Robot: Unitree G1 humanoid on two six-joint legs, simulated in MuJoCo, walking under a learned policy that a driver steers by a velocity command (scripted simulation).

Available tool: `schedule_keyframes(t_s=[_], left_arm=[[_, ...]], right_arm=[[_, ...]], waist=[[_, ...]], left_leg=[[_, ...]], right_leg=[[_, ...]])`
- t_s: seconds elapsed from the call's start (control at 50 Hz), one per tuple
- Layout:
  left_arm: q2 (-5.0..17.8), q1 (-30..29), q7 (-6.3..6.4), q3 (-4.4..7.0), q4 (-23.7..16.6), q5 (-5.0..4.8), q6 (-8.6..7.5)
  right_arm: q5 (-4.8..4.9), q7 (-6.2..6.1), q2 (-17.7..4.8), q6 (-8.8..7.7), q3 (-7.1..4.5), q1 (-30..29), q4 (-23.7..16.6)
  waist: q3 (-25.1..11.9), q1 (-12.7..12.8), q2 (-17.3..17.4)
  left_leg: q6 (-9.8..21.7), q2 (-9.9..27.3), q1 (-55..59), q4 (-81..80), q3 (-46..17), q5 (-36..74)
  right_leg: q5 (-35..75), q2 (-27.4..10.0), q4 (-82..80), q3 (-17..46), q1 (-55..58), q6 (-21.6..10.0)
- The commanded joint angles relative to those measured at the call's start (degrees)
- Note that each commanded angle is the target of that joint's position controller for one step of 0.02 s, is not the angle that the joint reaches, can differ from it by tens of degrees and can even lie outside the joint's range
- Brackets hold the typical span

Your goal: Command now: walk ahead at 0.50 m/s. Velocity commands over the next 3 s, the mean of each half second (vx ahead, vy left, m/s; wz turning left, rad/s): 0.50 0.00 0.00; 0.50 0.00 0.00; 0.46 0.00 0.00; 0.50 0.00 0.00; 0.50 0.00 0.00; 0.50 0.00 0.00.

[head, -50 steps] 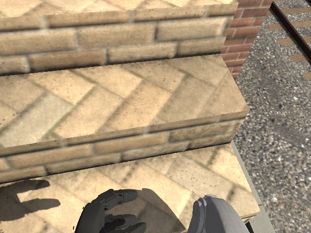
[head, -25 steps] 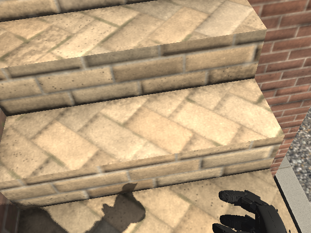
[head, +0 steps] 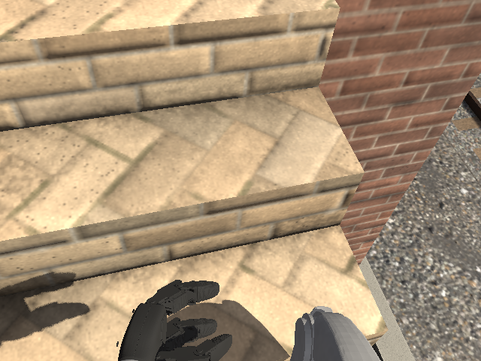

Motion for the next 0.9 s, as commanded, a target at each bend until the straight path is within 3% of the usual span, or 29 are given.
schedule_keyframes(t_s=[0.02,0.04,0.06,0.08,0.1,0.12,0.16,0.18,0.22,0.24,0.3,0.36,0.4,0.44,0.46,0.48,0.5,0.52,0.54,0.56,0.58,0.6,0.62,0.64,0.68,0.7,0.78,0.84,0.9], left_arm=[[4.21,8.17,0.88,2.94,0.34,-2.12,0.04],[6.43,15.93,1.4,4.13,2.35,-1.78,0.07],[11.1,24.08,1.68,6.17,6.57,-0.44,-0.31],[18.93,28.63,2.62,9.15,9.37,1.84,0.56],[20.26,24.44,2.99,10.62,9.36,0.96,1.28],[17.81,16.49,2.43,9.46,10.99,-0.25,0.49],[9.68,13.43,2.49,6.89,18.49,0.83,-2.61],[5.12,15.31,2.69,5.57,22.03,1.68,-3.47],[4.57,17.81,1.92,4.98,25.51,2.17,-4.72],[6.91,18.22,1.78,5.34,25.74,1.83,-5.79],[11.33,24.03,0.27,5.74,28.9,2.07,-8.3],[15.39,23.06,0.1,6.09,29.13,0.35,-8.95],[17.46,25.48,1.48,6.67,28.99,0.92,-9.12],[18.79,27.59,3.61,7.16,29.32,-1.11,-7.97],[16.56,30.23,4.52,6.51,30.6,-0.88,-6.96],[16.52,26.94,4.95,5.91,27.05,-2.42,-7.24],[19.36,27.73,4.9,6.57,25.84,-2.76,-8.2],[23.59,26.23,3.88,7.58,25.31,-3.6,-8.85],[24.65,27.65,2.6,8.56,24.99,-2.72,-8.93],[18.5,27.83,0.36,8.24,20.25,-3.81,-8.37],[15.65,24.78,-1.43,8.57,18.16,-0.91,-8.17],[10.94,21.29,-1.43,8.06,14.35,2.28,-7.92],[8.88,16.16,-0.71,7.21,10.17,2.37,-7.72],[5.03,12.35,0.18,5.65,7.34,2.04,-7.86],[0.86,14.21,1.23,3.47,6.77,0.33,-7.76],[1.74,17.25,0.95,3.3,7.25,0.24,-7.84],[8.51,18.53,1.38,4.78,8.92,-0.09,-5.81],[5.34,11.31,2.74,3.95,7.67,-0.68,-4.55],[3.03,2.29,3.0,2.8,3.62,-0.78,-4.94]], right_arm=[[0.05,0.38,-15.02,-1.99,-3.13,4.67,-4.84],[1.65,1.93,-17.62,-3.09,-3.87,-0.01,-6.86],[3.02,3.6,-16.33,-4.63,-4.22,-0.64,-8.31],[3.59,5.32,-12.9,-4.32,-4.31,-2.6,-11.89],[0.67,5.86,-14.15,-4.0,-5.89,-6.89,-11.09],[-1.26,5.27,-8.83,-2.8,-5.06,-10.52,-15.76],[-1.86,3.06,-1.28,-0.6,-1.99,-16.12,-22.81],[-1.55,2.52,1.24,0.52,-0.54,-14.09,-23.44],[0.67,1.65,2.84,2.03,0.43,-8.94,-21.75],[1.58,1.67,2.74,2.28,0.39,-9.72,-21.53],[2.42,-0.07,3.87,3.5,0.99,-18.18,-24.55],[1.57,0.22,0.71,4.22,1.45,-28.37,-30.48],[1.36,1.04,-1.78,5.18,0.99,-31.76,-33.49],[0.03,2.09,-2.96,6.09,2.08,-33.58,-34.57],[0.37,2.35,0.69,6.44,3.39,-31.98,-32.95],[2.17,2.83,-1.59,5.94,2.77,-27.71,-30.36],[2.19,2.71,-1.97,5.6,2.04,-18.17,-25.87],[3.02,2.29,-5.11,4.81,1.01,-10.4,-23.43],[0.83,2.18,-9.27,4.35,-0.59,-5.16,-20.07],[-2.32,0.79,-17.16,5.39,-3.15,-1.53,-18.03],[-2.39,-0.4,-21.9,7.54,-5.52,-3.16,-15.69],[-1.89,-0.03,-21.51,7.0,-5.72,-13.07,-15.54],[-2.52,0.83,-16.77,6.01,-4.84,-19.12,-13.45],[-3.06,1.55,-12.19,4.42,-3.68,-18.16,-8.92],[-3.25,2.1,-2.31,2.9,-1.02,-12.73,-1.5],[-3.25,2.18,-1.18,2.42,-0.66,-11.49,-0.72],[-2.66,1.83,-7.24,-0.16,-1.55,-14.69,-2.74],[-0.62,1.61,-8.67,-1.74,-1.7,-6.89,-1.23],[-0.97,1.25,-8.96,-2.08,-1.76,-0.22,-0.6]], waist=[[-18.5,9.17,9.48],[-22.94,15.15,12.33],[-27.85,16.72,12.72],[-28.73,16.74,-4.3],[-30.86,16.84,-2.66],[-22.32,10.54,-2.86],[-0.95,3.0,-0.2],[2.76,0.2,1.41],[5.34,-1.82,1.72],[6.91,-1.65,1.66],[5.76,0.38,-2.47],[5.08,0.09,-0.38],[2.51,2.15,-5.69],[-1.2,3.59,-7.96],[-4.3,3.65,-10.24],[-8.35,1.83,-9.78],[-16.19,-0.84,-14.25],[-21.21,-4.33,-19.24],[-25.33,-4.72,-19.47],[-27.29,-3.31,-0.15],[-26.86,-3.48,12.81],[-20.33,0.14,8.09],[-10.8,3.08,2.43],[-2.04,4.15,2.46],[3.72,6.72,0.28],[3.35,7.74,-0.6],[2.1,8.95,-3.61],[3.65,5.96,0.2],[4.78,2.41,1.6]], left_leg=[[7.17,13.71,-0.41,17.56,-2.01,107.65],[7.58,13.33,-2.4,27.65,-1.58,109.12],[6.36,8.84,-16.16,41.8,-4.01,88.13],[3.76,-4.06,-34.67,65.84,-3.62,40.62],[2.63,-8.95,-35.26,99.62,-11.82,8.6],[1.79,-6.17,-42.65,116.18,-15.32,6.65],[3.3,-4.52,-56.95,123.84,-13.58,-0.92],[4.43,-4.4,-59.16,126.66,-14.88,-2.49],[4.99,-5.16,-63.29,124.86,-13.97,-6.18],[4.46,-5.89,-64.73,121.44,-13.61,-5.51],[4.93,-9.03,-78.24,140.64,-9.04,-10.46],[4.32,-6.3,-79.03,125.22,-5.5,-11.01],[3.22,-3.41,-74.42,117.15,-0.18,-10.29],[4.44,1.78,-63.44,91.85,5.25,-15.33],[5.54,1.07,-55.21,85.76,8.01,-18.98],[5.35,-2.31,-42.19,73.82,10.48,-22.5],[4.59,-5.89,-33.28,75.09,11.39,-18.96],[4.39,-8.33,-27.71,64.6,7.36,-19.75],[5.15,-7.86,-22.98,56.62,-2.95,-23.88],[10.75,5.19,-17.64,34.31,-36.45,-43.44],[13.36,10.51,-15.78,7.07,-63.53,-64.32],[11.87,13.88,-24.03,6.79,-64.64,-64.52],[10.84,12.48,-32.55,14.06,-54.66,-54.52],[10.66,11.72,-37.09,21.37,-41.82,-46.18],[8.95,8.74,-36.43,22.17,-27.88,-30.63],[8.36,8.3,-34.69,20.01,-25.3,-26.02],[7.35,8.52,-32.19,16.49,-13.71,-12.76],[9.18,10.35,-22.92,11.96,-13.75,-15.57],[9.22,13.15,-10.05,9.55,-15.14,-16.96]], right_leg=[[-1.73,9.95,-18.04,-5.27,38.1,-1.87],[4.06,10.05,-28.71,-1.36,50.85,-2.07],[1.87,4.15,-34.3,14.84,66.24,-4.52],[-11.42,-11.3,-55.81,52.4,69.72,-12.78],[-23.68,-16.23,-72.68,69.02,61.81,-14.49],[-25.62,-16.52,-75.05,63.46,53.13,-11.73],[-21.16,-14.46,-71.79,45.52,37.94,-5.48],[-13.02,-13.12,-70.85,37.27,33.82,-2.5],[1.21,-11.43,-71.45,23.46,35.05,0.52],[4.2,-11.29,-72.61,19.3,35.15,1.11],[11.28,-13.04,-76.78,18.21,43.35,-1.9],[4.8,-10.2,-80.74,10.66,45.19,1.77],[9.77,-11.1,-87.21,10.46,48.42,-0.14],[23.76,-10.66,-94.05,7.31,56.26,-1.06],[34.59,-10.75,-93.31,5.06,57.58,-2.31],[62.35,-9.32,-87.56,2.33,57.21,-3.63],[94.52,-12.42,-79.8,3.67,62.46,-4.44],[105.88,-12.91,-68.51,3.32,68.18,-3.77],[96.93,-11.55,-53.89,5.29,68.5,-2.0],[70.08,-3.76,-35.23,8.7,52.26,2.01],[22.4,6.72,-12.53,14.76,40.05,4.52],[18.35,9.72,15.06,24.0,30.62,6.02],[20.81,8.63,28.21,23.57,22.49,5.21],[21.45,7.72,31.59,22.14,13.52,2.64],[15.64,8.39,38.33,21.26,3.98,0.16],[14.45,8.16,37.09,20.92,2.87,0.31],[18.55,7.34,27.65,19.76,3.68,2.68],[15.69,5.89,38.72,14.04,-9.45,2.3],[9.9,3.4,43.95,13.22,-24.78,1.4]])
Next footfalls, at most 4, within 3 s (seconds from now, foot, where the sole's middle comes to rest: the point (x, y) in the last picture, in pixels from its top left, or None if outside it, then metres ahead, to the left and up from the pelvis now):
0.04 right None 0.21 -0.10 -0.60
0.54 left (135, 336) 0.39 0.18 -0.41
1.12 right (238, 141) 0.70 -0.03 -0.21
1.66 left None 0.89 0.23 -0.02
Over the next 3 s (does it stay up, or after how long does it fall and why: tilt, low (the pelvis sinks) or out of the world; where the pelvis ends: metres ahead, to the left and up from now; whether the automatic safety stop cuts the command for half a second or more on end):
stays up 1.43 0.20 0.96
